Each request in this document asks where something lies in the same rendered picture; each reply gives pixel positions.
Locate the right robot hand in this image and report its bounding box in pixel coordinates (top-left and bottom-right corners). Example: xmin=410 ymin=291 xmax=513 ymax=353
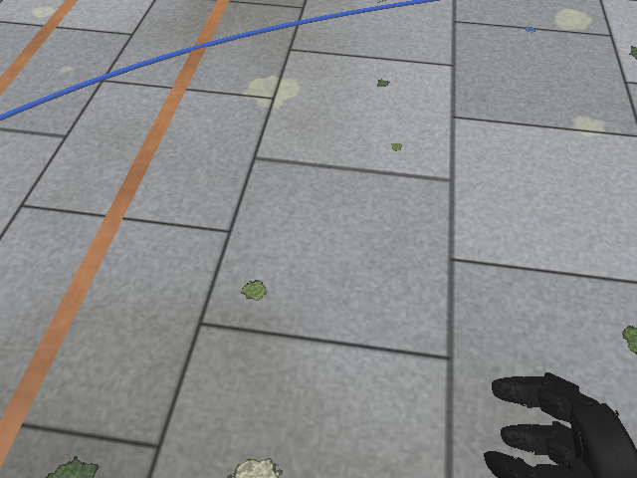
xmin=484 ymin=372 xmax=637 ymax=478

